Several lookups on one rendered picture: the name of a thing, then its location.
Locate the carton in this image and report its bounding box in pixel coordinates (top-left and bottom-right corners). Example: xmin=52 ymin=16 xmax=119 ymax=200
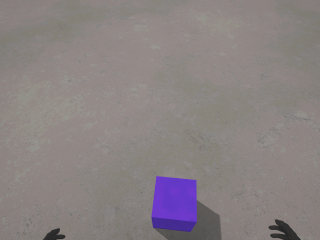
xmin=151 ymin=176 xmax=197 ymax=232

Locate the robot right hand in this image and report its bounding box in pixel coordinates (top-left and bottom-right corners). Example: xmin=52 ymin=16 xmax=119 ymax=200
xmin=268 ymin=219 xmax=301 ymax=240

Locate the robot left hand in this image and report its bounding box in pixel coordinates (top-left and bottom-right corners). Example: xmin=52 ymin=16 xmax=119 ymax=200
xmin=43 ymin=228 xmax=66 ymax=240

